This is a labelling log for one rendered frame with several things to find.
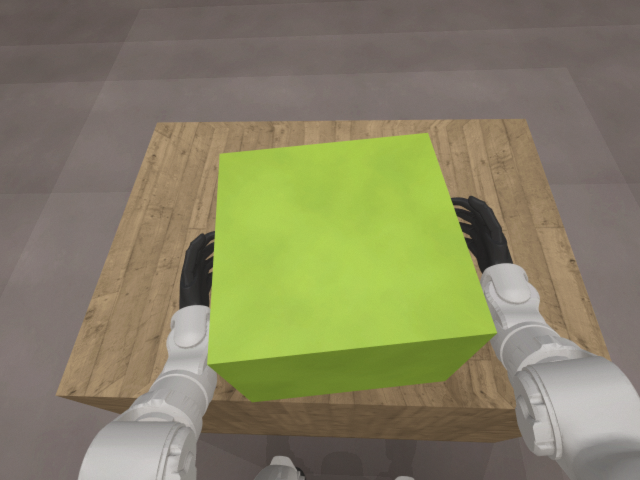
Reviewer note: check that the left robot upper arm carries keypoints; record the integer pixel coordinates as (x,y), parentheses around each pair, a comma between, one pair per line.
(142,450)

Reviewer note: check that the right robot upper arm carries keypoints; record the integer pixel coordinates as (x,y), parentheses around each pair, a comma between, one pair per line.
(582,414)

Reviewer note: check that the carton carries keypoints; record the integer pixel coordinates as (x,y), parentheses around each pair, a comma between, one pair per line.
(340,267)

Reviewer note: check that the robot left forearm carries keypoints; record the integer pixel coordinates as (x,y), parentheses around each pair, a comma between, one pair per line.
(186,385)

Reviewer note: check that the robot right forearm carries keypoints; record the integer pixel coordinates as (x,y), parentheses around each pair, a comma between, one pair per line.
(523,337)

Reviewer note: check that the pedestal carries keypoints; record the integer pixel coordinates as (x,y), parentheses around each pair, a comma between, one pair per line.
(121,347)

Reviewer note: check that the left robot hand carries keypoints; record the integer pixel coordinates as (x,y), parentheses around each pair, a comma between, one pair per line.
(195,282)

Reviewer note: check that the left robot shin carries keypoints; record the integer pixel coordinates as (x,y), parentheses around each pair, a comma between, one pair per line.
(282,460)

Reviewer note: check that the right robot hand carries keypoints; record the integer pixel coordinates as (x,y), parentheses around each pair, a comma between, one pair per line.
(488,243)

